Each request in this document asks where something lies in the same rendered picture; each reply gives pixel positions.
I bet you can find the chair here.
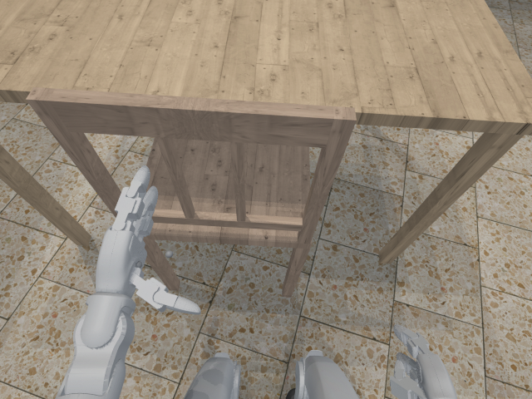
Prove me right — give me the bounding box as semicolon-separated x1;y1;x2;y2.
26;87;357;298

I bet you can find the left robot shin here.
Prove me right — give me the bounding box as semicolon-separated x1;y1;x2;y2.
214;352;230;359

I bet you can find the right robot hand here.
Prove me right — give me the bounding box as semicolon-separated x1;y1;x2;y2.
390;324;457;399

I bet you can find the left robot thigh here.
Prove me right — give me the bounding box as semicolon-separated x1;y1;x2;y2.
184;357;241;399

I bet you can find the left robot hand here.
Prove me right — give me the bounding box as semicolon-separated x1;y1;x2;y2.
96;165;201;314

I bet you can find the table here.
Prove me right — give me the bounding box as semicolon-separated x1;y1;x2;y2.
0;0;532;264

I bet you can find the robot left forearm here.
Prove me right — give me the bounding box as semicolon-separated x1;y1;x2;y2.
55;293;136;399

